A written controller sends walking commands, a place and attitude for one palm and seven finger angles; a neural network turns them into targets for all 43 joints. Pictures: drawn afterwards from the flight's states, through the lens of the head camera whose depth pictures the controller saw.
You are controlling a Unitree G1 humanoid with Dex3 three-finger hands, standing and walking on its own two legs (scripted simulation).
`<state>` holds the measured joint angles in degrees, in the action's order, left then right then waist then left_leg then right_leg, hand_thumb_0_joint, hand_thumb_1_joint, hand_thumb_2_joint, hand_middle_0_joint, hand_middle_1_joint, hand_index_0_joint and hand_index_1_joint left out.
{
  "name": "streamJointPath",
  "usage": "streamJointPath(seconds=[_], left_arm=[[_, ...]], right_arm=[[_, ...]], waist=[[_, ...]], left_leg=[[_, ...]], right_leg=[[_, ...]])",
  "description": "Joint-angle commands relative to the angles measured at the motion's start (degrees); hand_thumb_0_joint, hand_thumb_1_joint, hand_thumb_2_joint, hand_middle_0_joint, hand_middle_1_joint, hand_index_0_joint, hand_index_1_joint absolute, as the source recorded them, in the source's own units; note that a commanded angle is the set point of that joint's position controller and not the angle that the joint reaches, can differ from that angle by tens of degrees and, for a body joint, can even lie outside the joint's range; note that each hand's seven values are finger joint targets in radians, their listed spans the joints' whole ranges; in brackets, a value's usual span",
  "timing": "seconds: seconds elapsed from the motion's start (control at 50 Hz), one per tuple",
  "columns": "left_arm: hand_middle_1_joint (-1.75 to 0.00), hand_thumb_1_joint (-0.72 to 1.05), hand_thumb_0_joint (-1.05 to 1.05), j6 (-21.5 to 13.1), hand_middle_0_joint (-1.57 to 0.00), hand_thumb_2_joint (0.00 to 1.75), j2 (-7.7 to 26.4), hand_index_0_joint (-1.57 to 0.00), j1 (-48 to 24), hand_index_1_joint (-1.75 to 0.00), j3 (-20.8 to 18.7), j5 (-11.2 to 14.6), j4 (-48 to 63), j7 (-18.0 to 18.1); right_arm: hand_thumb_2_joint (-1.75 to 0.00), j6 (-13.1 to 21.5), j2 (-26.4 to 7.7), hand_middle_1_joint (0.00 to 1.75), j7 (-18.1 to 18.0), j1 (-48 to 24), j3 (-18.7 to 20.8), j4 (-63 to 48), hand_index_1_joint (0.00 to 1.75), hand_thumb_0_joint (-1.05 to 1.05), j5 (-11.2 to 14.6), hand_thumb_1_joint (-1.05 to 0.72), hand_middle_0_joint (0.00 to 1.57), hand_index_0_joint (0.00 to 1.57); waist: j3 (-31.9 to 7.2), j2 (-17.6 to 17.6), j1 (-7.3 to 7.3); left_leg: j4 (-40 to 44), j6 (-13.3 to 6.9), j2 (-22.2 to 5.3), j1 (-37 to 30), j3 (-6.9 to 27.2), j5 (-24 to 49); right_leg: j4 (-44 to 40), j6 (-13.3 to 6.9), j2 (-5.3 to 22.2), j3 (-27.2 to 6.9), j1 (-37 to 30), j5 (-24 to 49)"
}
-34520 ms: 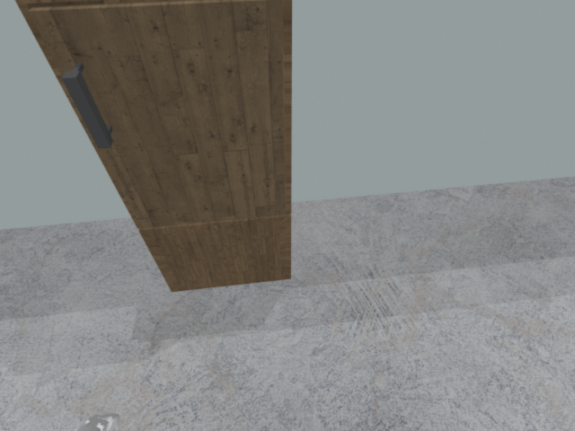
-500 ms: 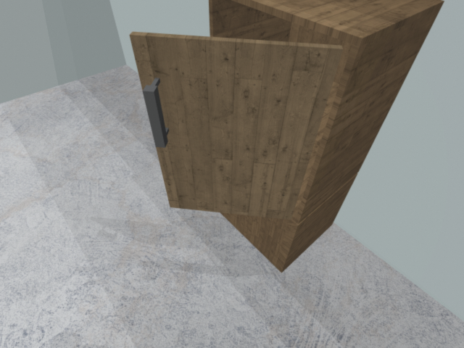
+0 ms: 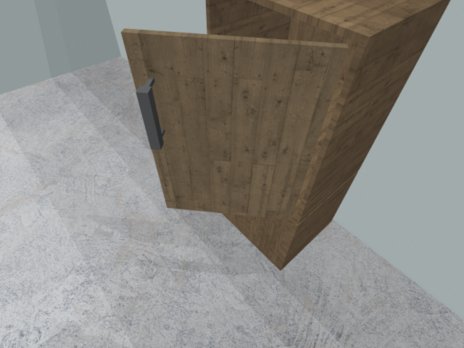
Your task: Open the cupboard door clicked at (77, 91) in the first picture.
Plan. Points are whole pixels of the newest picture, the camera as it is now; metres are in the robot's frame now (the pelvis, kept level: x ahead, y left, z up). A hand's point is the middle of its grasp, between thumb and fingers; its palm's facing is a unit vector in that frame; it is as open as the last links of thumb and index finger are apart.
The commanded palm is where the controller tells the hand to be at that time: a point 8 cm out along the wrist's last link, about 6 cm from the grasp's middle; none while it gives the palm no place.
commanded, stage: come to a stop and stand still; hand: left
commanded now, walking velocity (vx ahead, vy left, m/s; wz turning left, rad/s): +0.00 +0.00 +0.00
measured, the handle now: (154, 114) +0.57 +0.22 +0.08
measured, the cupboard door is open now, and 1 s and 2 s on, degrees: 42 42 42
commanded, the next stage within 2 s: look again from close up in 0.64 s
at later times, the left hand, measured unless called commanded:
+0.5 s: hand out of the picture +0.00 +0.17 -0.17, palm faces +0.01 -0.98 -0.21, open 7.4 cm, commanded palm none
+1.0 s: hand out of the picture -0.01 +0.15 -0.18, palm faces +0.02 -0.98 -0.18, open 7.4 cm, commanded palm none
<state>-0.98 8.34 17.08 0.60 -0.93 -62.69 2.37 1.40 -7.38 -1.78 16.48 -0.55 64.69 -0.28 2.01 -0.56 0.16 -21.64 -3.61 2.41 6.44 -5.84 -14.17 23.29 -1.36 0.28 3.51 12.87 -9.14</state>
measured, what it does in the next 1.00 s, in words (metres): stands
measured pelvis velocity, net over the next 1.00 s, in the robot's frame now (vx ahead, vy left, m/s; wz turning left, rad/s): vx -0.01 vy -0.02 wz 0.01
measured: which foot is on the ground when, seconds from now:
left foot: down 0.00-1.00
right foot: down 0.00-1.00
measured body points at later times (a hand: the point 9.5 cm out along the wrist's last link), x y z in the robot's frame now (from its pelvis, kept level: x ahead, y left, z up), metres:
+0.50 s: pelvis -0.01 +0.00 +0.00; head -0.02 -0.01 +0.45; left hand +0.00 +0.23 -0.16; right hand +0.00 -0.23 -0.16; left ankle -0.02 +0.07 -0.74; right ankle +0.04 -0.10 -0.74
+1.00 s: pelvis -0.01 -0.02 +0.00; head -0.01 -0.01 +0.45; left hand -0.01 +0.20 -0.16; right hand -0.02 -0.23 -0.16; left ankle -0.02 +0.07 -0.74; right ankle +0.04 -0.10 -0.74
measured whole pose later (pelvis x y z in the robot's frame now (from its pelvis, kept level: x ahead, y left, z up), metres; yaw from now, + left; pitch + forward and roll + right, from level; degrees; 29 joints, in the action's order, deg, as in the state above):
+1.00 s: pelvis -0.01 -0.02 +0.00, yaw +1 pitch -2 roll +0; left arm -1.2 8.7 17.2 1.1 -0.8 -63.4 1.8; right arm 0.9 -8.3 -1.1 18.0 -0.9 64.5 -0.4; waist 1.1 -0.8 -0.2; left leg -22.8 -2.5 1.5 7.6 -5.0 -13.6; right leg 23.3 -2.7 -0.4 4.5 13.3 -8.4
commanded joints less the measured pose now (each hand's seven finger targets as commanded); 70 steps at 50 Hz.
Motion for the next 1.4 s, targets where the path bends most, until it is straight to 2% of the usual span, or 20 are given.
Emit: streamJointPath(seconds=[0.0,0.02,0.04,0.06,0.08,0.1,0.14,0.16,0.18,0.22,0.28,0.34,0.38,0.48,0.78,0.94,1.04,1.28,1.36,1.38], left_arm=[[-0.30,0.90,0.00,-0.59,-0.20,0.90,4.04,-0.20,3.69,-0.30,-0.70,0.27,2.08,0.33],[-0.30,0.90,0.00,-0.60,-0.20,0.90,4.11,-0.20,3.66,-0.30,-0.68,0.31,1.99,0.30],[-0.30,0.90,0.00,-1.03,-0.20,0.90,5.87,-0.20,7.30,-0.30,-0.52,-0.42,-0.78,2.31],[-0.30,0.90,0.00,-1.78,-0.20,0.90,8.17,-0.20,6.35,-0.30,-0.60,-0.25,0.22,1.88],[-0.30,0.90,0.00,-1.78,-0.20,0.90,6.93,-0.20,5.73,-0.30,-0.56,0.08,1.14,1.58],[-0.30,0.90,0.00,-1.48,-0.20,0.90,6.51,-0.20,4.33,-0.30,-0.28,0.37,1.64,1.18],[-0.30,0.90,0.00,-0.98,-0.20,0.90,5.65,-0.20,2.06,-0.30,-0.15,0.43,2.10,0.55],[-0.30,0.90,0.00,-0.56,-0.20,0.90,5.71,-0.20,1.17,-0.30,-0.06,0.25,2.28,0.36],[-0.30,0.90,0.00,-0.39,-0.20,0.90,5.59,-0.20,1.10,-0.30,-0.13,0.16,2.59,0.23],[-0.30,0.90,0.00,-0.33,-0.20,0.90,5.79,-0.20,1.67,-0.30,-0.22,0.06,2.81,0.07],[-0.30,0.90,0.00,-0.51,-0.20,0.90,6.07,-0.20,1.95,-0.30,-0.51,-0.01,3.20,-0.04],[-0.30,0.90,0.00,-0.76,-0.20,0.90,6.29,-0.20,1.55,-0.30,-0.60,0.12,3.37,-0.12],[-0.30,0.90,0.00,-0.81,-0.20,0.90,6.66,-0.20,1.46,-0.30,-0.71,0.08,3.58,-0.12],[-0.30,0.90,0.00,-1.08,-0.20,0.90,6.89,-0.20,1.53,-0.30,-0.80,0.21,3.14,-0.12],[-0.30,0.90,0.00,-0.99,-0.20,0.90,6.61,-0.20,1.96,-0.30,-0.55,0.36,1.62,-0.06],[-0.30,0.90,0.00,-0.95,-0.20,0.90,6.00,-0.20,2.86,-0.30,-0.65,0.41,1.52,-0.06],[-0.30,0.90,0.00,-1.10,-0.20,0.90,5.53,-0.20,3.33,-0.30,-0.66,0.45,1.39,0.02],[-0.30,0.90,0.00,-0.93,-0.20,0.90,4.23,-0.20,4.51,-0.30,-0.43,0.34,0.96,0.20],[-0.30,0.90,0.00,-0.83,-0.20,0.90,4.19,-0.20,5.25,-0.30,-0.78,0.28,0.86,0.30],[-0.30,0.90,0.00,-0.79,-0.20,0.90,4.48,-0.20,5.48,-0.30,-1.05,0.23,1.15,0.33]], right_arm=[[-0.90,0.79,-5.47,0.30,-0.28,4.04,0.74,-0.82,0.30,0.00,-0.23,-0.90,0.20,0.20],[-0.90,0.76,-5.61,0.30,-0.27,4.03,0.69,-0.75,0.30,0.00,-0.23,-0.90,0.20,0.20],[-0.90,1.19,-7.99,0.30,0.17,-1.05,0.84,-4.74,0.30,0.00,0.24,-0.90,0.20,0.20],[-0.90,1.23,-7.72,0.30,0.17,0.11,0.41,-6.70,0.30,0.00,0.08,-0.90,0.20,0.20],[-0.90,1.53,-5.63,0.30,0.03,6.02,0.70,-5.72,0.30,0.00,-0.23,-0.90,0.20,0.20],[-0.90,1.25,-6.08,0.30,-0.32,5.85,0.72,-5.72,0.30,0.00,-0.27,-0.90,0.20,0.20],[-0.90,0.64,-6.86,0.30,-0.34,4.68,0.93,-6.31,0.30,0.00,-0.22,-0.90,0.20,0.20],[-0.90,0.48,-7.10,0.30,-0.19,3.90,0.99,-6.69,0.30,0.00,-0.44,-0.90,0.20,0.20],[-0.90,0.39,-7.50,0.30,-0.01,3.36,1.01,-7.09,0.30,0.00,-0.51,-0.90,0.20,0.20],[-0.90,0.25,-8.34,0.30,0.29,3.01,1.25,-7.62,0.30,0.00,-0.63,-0.90,0.20,0.20],[-0.90,0.44,-8.68,0.30,0.38,3.29,1.35,-7.59,0.30,0.00,-0.71,-0.90,0.20,0.20],[-0.90,0.67,-9.00,0.30,0.36,3.77,1.25,-7.27,0.30,0.00,-0.59,-0.90,0.20,0.20],[-0.90,0.80,-9.03,0.30,0.37,3.60,1.23,-6.97,0.30,0.00,-0.57,-0.90,0.20,0.20],[-0.90,1.02,-8.81,0.30,0.31,3.76,0.98,-5.57,0.30,0.00,-0.47,-0.90,0.20,0.20],[-0.90,0.63,-7.70,0.30,0.23,4.09,0.50,-2.25,0.30,0.00,-0.30,-0.90,0.20,0.20],[-0.90,0.30,-6.65,0.30,0.27,4.97,0.54,-1.30,0.30,0.00,-0.38,-0.90,0.20,0.20],[-0.90,0.52,-6.21,0.30,0.13,5.36,0.46,-0.93,0.30,0.00,-0.33,-0.90,0.20,0.20],[-0.90,0.51,-5.36,0.30,-0.11,5.67,0.47,-0.41,0.30,0.00,-0.21,-0.90,0.20,0.20],[-0.90,-0.05,-4.74,0.30,0.00,6.42,0.36,-0.17,0.30,0.00,-0.34,-0.90,0.20,0.20],[-0.90,-0.32,-4.67,0.30,0.07,6.93,0.37,-0.29,0.30,0.00,-0.41,-0.90,0.20,0.20]], waist=[[2.11,-0.08,0.05],[2.08,-0.53,0.04],[1.49,2.73,1.54],[-0.19,4.09,-0.19],[-8.50,6.08,-1.64],[-9.99,3.64,-1.26],[-3.71,-0.58,-1.25],[0.80,-0.19,-0.93],[3.40,-0.48,-0.60],[5.61,-0.07,-0.51],[4.38,0.15,-0.47],[3.73,-1.93,-0.72],[3.64,-0.72,-0.60],[2.05,-0.75,-0.68],[3.00,-0.39,-0.45],[3.35,-0.62,-0.42],[1.88,-0.12,-0.35],[3.27,-0.21,-0.17],[3.72,0.13,0.21],[3.86,-0.88,0.17]], left_leg=[[6.39,1.42,-9.14,5.99,8.59,5.06],[6.34,1.47,-9.09,5.89,8.53,4.57],[-3.25,2.51,-10.71,5.62,5.71,15.86],[-4.23,3.57,-8.11,6.12,5.43,18.53],[-2.70,4.44,-8.12,3.46,7.26,17.77],[-3.26,3.33,-8.95,3.29,7.77,17.64],[-0.02,2.11,-9.12,6.28,9.04,8.45],[1.60,1.68,-9.33,8.63,9.60,5.52],[3.23,1.44,-9.19,10.92,10.50,1.38],[5.35,1.12,-8.55,12.77,11.03,-6.43],[6.22,0.86,-8.51,12.41,11.24,-6.94],[6.09,0.82,-8.28,11.04,10.90,-5.65],[6.20,0.80,-8.22,10.85,10.76,-4.92],[5.19,0.97,-8.01,8.40,9.55,-0.94],[5.37,1.55,-7.87,8.29,8.67,-0.66],[5.03,1.66,-7.48,8.25,8.21,-2.28],[5.19,1.71,-7.89,7.96,8.46,-0.60],[5.65,1.81,-8.28,7.90,8.26,0.58],[4.76,2.02,-7.30,8.54,7.19,-2.06],[3.77,2.11,-6.72,9.16,6.80,-3.35]], right_leg=[[-2.59,-1.10,6.43,-7.13,-3.90,5.15],[-2.75,-1.07,6.39,-7.22,-3.89,4.82],[2.08,-0.55,8.27,-6.78,-1.49,19.34],[3.56,-1.38,9.80,-6.79,-3.83,29.89],[7.19,-2.74,9.53,-7.77,-7.28,24.51],[6.41,-2.46,8.80,-6.74,-7.51,18.96],[3.72,-2.07,7.36,-6.37,-3.80,6.44],[2.97,-1.94,6.46,-6.19,-1.27,1.87],[2.05,-1.87,6.02,-6.53,-0.32,-1.89],[0.74,-1.95,5.55,-7.45,1.03,-6.03],[0.69,-1.93,5.35,-7.47,-0.07,-4.46],[-0.37,-1.97,5.65,-8.05,-0.12,-4.22],[-0.80,-2.02,5.84,-8.06,-0.42,-3.59],[-1.78,-2.12,6.50,-8.38,-1.45,-1.10],[-4.25,-1.99,7.02,-8.63,-2.67,-1.54],[-5.95,-1.84,7.02,-9.21,-1.48,-5.41],[-5.18,-1.89,6.87,-8.78,-3.23,-1.98],[-4.57,-1.64,6.50,-7.96,-3.41,1.40],[-5.62,-2.22,7.63,-9.12,-3.27,-3.13],[-6.06,-2.44,7.98,-10.03,-2.90,-6.04]])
